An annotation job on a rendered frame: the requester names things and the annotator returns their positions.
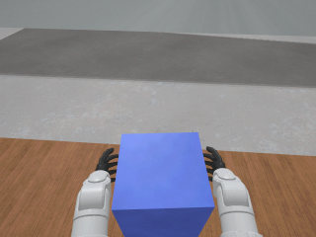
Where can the robot left hand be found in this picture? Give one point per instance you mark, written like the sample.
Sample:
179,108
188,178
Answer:
104,164

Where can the robot right hand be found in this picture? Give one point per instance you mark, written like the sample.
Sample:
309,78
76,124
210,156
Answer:
216,161

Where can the carton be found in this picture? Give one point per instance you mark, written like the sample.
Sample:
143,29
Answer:
162,187

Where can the left robot forearm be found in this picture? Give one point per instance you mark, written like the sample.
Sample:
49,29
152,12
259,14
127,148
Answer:
92,208

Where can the right robot forearm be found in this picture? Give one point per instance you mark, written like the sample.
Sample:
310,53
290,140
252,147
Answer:
234,205

